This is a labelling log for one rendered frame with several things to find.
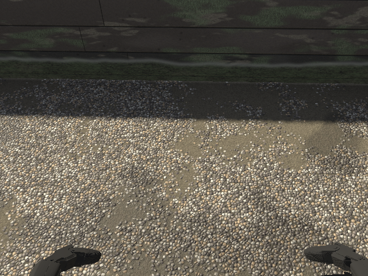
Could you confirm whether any left robot hand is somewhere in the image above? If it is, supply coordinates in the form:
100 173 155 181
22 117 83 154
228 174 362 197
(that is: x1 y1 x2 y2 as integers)
29 245 101 276

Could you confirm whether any right robot hand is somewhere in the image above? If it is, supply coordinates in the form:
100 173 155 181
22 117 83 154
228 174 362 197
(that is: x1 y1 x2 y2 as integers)
304 242 368 276

